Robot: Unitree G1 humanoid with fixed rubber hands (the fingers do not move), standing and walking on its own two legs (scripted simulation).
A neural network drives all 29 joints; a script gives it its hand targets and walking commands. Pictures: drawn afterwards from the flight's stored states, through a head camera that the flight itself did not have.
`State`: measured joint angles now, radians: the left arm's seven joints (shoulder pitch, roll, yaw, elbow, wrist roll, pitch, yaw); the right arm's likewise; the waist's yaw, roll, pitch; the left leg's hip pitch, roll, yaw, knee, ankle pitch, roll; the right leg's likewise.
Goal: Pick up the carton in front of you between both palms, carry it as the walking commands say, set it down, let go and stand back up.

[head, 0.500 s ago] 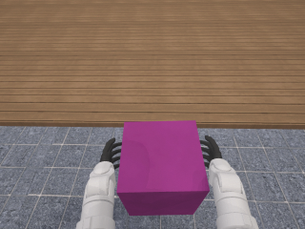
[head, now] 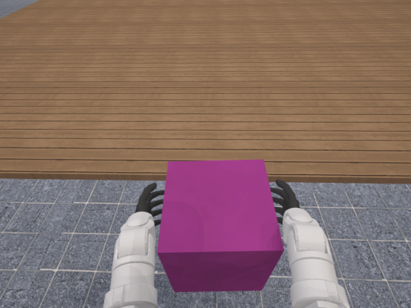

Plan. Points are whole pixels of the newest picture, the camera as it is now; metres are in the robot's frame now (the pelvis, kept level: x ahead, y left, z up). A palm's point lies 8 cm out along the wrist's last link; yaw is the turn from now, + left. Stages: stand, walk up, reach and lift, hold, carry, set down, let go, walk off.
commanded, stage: reach and lift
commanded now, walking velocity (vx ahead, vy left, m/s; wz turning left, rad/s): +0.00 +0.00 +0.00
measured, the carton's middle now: (216, 228) +0.32 +0.00 -0.04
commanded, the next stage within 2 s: hold in 0.60 s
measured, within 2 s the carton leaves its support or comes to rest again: neither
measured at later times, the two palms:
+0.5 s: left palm (144, 213) +0.31 +0.15 +0.04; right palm (291, 209) +0.31 -0.15 +0.04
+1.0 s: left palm (142, 216) +0.29 +0.15 +0.06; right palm (295, 213) +0.29 -0.15 +0.06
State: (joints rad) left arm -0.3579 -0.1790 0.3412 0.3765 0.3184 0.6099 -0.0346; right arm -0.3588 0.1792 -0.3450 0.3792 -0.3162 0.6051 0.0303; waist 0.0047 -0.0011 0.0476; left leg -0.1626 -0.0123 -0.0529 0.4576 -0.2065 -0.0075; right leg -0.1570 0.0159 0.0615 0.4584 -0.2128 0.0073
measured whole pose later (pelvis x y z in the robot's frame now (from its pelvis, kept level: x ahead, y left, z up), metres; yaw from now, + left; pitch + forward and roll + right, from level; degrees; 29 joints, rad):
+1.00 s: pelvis +0.01 +0.00 +0.01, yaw +0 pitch -9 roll +0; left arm -0.28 -0.16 0.23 0.22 0.28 0.77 -0.02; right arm -0.28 0.16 -0.24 0.22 -0.28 0.76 0.02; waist 0.00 0.00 0.05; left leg -0.04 -0.01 -0.06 0.37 -0.18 -0.01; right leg -0.03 0.01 0.06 0.37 -0.19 0.01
